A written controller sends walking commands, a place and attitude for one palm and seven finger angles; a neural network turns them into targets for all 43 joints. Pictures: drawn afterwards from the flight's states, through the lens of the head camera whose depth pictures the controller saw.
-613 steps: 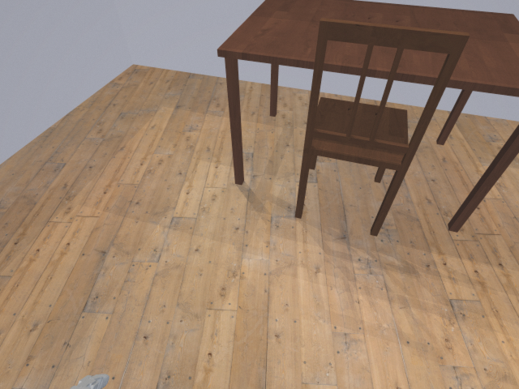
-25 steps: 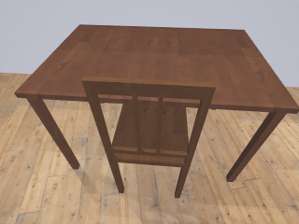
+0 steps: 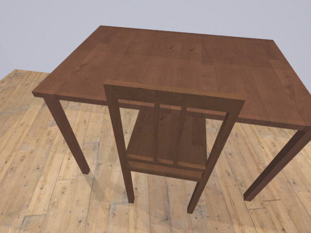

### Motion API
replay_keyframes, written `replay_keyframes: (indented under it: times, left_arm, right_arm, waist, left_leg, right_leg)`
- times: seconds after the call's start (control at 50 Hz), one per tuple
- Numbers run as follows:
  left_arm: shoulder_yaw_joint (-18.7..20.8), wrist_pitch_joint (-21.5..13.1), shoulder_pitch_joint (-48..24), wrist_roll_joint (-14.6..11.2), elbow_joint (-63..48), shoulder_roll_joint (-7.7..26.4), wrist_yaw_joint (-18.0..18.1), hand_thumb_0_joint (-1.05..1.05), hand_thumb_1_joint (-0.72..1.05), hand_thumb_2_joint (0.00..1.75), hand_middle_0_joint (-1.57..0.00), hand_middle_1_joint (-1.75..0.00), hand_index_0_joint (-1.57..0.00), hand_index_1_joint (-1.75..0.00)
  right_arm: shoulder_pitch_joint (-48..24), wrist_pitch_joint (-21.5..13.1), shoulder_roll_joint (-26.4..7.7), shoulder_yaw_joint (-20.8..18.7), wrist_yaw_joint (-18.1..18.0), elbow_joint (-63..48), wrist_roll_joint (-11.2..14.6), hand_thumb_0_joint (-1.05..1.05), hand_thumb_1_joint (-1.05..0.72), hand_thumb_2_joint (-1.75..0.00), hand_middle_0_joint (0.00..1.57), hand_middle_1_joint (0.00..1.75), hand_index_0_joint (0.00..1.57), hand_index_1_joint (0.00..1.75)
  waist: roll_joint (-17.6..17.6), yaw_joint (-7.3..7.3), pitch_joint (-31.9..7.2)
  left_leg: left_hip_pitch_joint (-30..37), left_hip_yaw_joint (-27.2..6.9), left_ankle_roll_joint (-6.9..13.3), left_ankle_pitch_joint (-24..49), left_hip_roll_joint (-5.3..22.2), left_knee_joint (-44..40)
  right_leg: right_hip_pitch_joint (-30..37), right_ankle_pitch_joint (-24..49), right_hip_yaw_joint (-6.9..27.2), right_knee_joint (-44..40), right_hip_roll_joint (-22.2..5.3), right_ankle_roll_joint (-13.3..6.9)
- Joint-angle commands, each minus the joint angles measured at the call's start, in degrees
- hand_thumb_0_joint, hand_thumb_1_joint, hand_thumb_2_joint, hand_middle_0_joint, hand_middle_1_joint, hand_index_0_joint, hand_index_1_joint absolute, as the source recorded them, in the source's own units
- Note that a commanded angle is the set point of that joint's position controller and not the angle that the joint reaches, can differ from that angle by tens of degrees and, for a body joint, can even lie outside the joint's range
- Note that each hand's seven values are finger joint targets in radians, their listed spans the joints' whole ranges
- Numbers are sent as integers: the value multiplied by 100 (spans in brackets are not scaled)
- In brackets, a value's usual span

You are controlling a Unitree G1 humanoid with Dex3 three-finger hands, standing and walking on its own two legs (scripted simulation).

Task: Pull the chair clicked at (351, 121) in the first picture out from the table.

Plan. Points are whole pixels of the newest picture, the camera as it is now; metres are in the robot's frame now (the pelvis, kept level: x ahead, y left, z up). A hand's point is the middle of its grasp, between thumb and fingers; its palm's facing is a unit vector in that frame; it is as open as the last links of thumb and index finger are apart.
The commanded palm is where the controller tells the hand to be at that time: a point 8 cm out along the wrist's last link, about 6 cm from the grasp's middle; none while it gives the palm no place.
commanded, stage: come to a stop and stand still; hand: left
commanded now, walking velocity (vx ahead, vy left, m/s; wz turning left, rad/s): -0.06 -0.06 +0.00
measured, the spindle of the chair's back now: (155, 135) +0.47 +0.05 -0.07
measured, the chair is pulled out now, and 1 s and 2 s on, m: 0.00 0.00 0.00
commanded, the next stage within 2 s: look again from close up in 1.08 s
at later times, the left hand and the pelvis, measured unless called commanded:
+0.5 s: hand out of the picture +0.02 +0.18 -0.17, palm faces +0.00 -0.98 -0.20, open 7.4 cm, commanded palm none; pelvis +0.01 +0.02 +0.00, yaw -2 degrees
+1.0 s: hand out of the picture +0.01 +0.16 -0.17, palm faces +0.00 -0.98 -0.19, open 7.3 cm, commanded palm none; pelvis +0.00 -0.01 +0.00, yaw -1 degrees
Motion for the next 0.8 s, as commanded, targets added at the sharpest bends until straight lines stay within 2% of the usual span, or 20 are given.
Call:
replay_keyframes:
  times: [0.0,0.02,0.04,0.06,0.08,0.1,0.12,0.16,0.2,0.26,0.32,0.38,0.44,0.46,0.48,0.5,0.52,0.58,0.7,0.78]
  left_arm:
    - [132,-15,97,-14,-176,749,73,0,90,90,-20,-30,-20,-30]
    - [65,15,-32,-23,-183,580,48,0,90,90,-20,-30,-20,-30]
    - [-15,34,51,-21,-175,392,23,0,90,90,-20,-30,-20,-30]
    - [-73,39,231,-37,-161,271,12,0,90,90,-20,-30,-20,-30]
    - [-100,58,320,-23,-92,237,26,0,90,90,-20,-30,-20,-30]
    - [-130,90,368,-21,20,257,33,0,90,90,-20,-30,-20,-30]
    - [-151,102,466,-34,77,282,25,0,90,90,-20,-30,-20,-30]
    - [-171,97,568,-60,171,321,28,0,90,90,-20,-30,-20,-30]
    - [-148,97,589,-82,172,401,29,0,90,90,-20,-30,-20,-30]
    - [-97,155,415,-90,46,486,25,0,90,90,-20,-30,-20,-30]
    - [-58,200,239,-83,-89,541,12,0,90,90,-20,-30,-20,-30]
    - [-41,197,175,-68,-119,519,9,0,90,90,-20,-30,-20,-30]
    - [-59,151,44,-72,-103,534,6,0,90,90,-20,-30,-20,-30]
    - [-122,92,-213,57,-228,830,210,0,90,90,-20,-30,-20,-30]
    - [-88,38,-351,-22,-467,810,198,0,90,90,-20,-30,-20,-30]
    - [-109,40,-570,-45,-550,826,142,0,90,90,-20,-30,-20,-30]
    - [-83,-7,-573,-44,-555,849,103,0,90,90,-20,-30,-20,-30]
    - [-86,-27,-530,-51,-609,841,68,0,90,90,-20,-30,-20,-30]
    - [-102,8,-613,-53,-651,862,27,0,90,90,-20,-30,-20,-30]
    - [-114,-15,-521,-68,-600,892,19,0,90,90,-20,-30,-20,-30]
  right_arm:
    - [346,-167,-110,-15,5,-283,-2,0,-90,-90,20,30,20,30]
    - [540,-216,-56,14,-16,-142,11,0,-90,-90,20,30,20,30]
    - [779,-285,-251,18,-52,-62,-7,0,-90,-90,20,30,20,30]
    - [819,-314,-458,3,-97,-42,-17,0,-90,-90,20,30,20,30]
    - [661,-294,-526,-11,-110,-79,9,0,-90,-90,20,30,20,30]
    - [505,-315,-502,21,-128,-83,42,0,-90,-90,20,30,20,30]
    - [374,-340,-461,53,-153,-105,69,0,-90,-90,20,30,20,30]
    - [365,-380,-453,68,-196,-118,84,0,-90,-90,20,30,20,30]
    - [375,-387,-503,37,-217,-98,98,0,-90,-90,20,30,20,30]
    - [313,-341,-603,-22,-243,-56,108,0,-90,-90,20,30,20,30]
    - [219,-296,-631,-73,-251,-36,108,0,-90,-90,20,30,20,30]
    - [83,-278,-548,-91,-210,-64,82,0,-90,-90,20,30,20,30]
    - [-50,-258,-397,-67,-131,-74,73,0,-90,-90,20,30,20,30]
    - [-394,-206,-919,-157,-61,-555,69,0,-90,-90,20,30,20,30]
    - [-201,-175,-537,-111,7,-666,9,0,-90,-90,20,30,20,30]
    - [-200,-155,-487,-111,16,-628,-4,0,-90,-90,20,30,20,30]
    - [-74,-158,-485,-60,39,-630,-55,0,-90,-90,20,30,20,30]
    - [-54,-165,-473,-50,42,-724,-45,0,-90,-90,20,30,20,30]
    - [-124,-135,-527,-33,69,-737,-34,0,-90,-90,20,30,20,30]
    - [-147,-159,-512,6,64,-657,-19,0,-90,-90,20,30,20,30]
  waist:
    - [-422,-283,884]
    - [-127,-345,1087]
    - [367,-385,939]
    - [684,-294,667]
    - [581,-189,707]
    - [623,-133,856]
    - [582,-80,967]
    - [285,-93,827]
    - [62,-157,453]
    - [137,-206,351]
    - [292,-207,367]
    - [210,-181,300]
    - [-66,-193,641]
    - [-557,-245,1078]
    - [-313,-402,672]
    - [-55,-447,875]
    - [316,-435,625]
    - [-108,-432,383]
    - [-497,-385,876]
    - [-280,-338,873]
  left_leg:
    - [207,-104,79,488,131,-994]
    - [662,-167,108,872,96,-1408]
    - [786,-631,256,1269,439,-1555]
    - [786,-1095,495,1701,900,-1681]
    - [547,-1186,623,1829,1060,-1808]
    - [399,-1289,663,2126,1061,-1897]
    - [317,-1192,678,2605,1045,-1872]
    - [592,-1004,570,3734,949,-1602]
    - [1048,-813,458,4518,874,-1324]
    - [1276,-804,410,4848,942,-1242]
    - [1205,-810,494,4473,1007,-1280]
    - [825,-726,421,3083,855,-1378]
    - [316,-525,263,1516,550,-1529]
    - [-131,-278,104,2750,703,-417]
    - [-186,-245,116,1187,475,-378]
    - [-278,-224,131,669,405,-599]
    - [-238,-278,151,724,355,-717]
    - [-152,-234,151,760,294,-571]
    - [-161,-157,104,565,230,-691]
    - [-68,-163,84,838,239,-813]
  right_leg:
    - [-969,-324,1575,-850,-1706,-559]
    - [-1418,-264,1062,-448,-1201,-310]
    - [-1429,59,713,134,-705,-55]
    - [-1240,-24,463,387,-490,136]
    - [-919,-328,426,350,-436,202]
    - [-804,-223,444,321,-493,248]
    - [-724,-33,502,215,-538,259]
    - [-552,464,563,31,-582,268]
    - [-436,957,573,-32,-616,282]
    - [-542,975,527,104,-599,309]
    - [-638,667,555,170,-567,306]
    - [-396,756,647,-39,-618,274]
    - [-252,762,782,-353,-708,201]
    - [-849,2397,957,-274,-852,327]
    - [-624,1324,1011,-251,-986,132]
    - [-863,435,1069,-273,-926,15]
    - [-714,80,997,-291,-901,-82]
    - [-675,-25,1108,-264,-880,-132]
    - [-1061,-616,1161,-509,-862,-88]
    - [-913,-207,1156,-514,-851,-58]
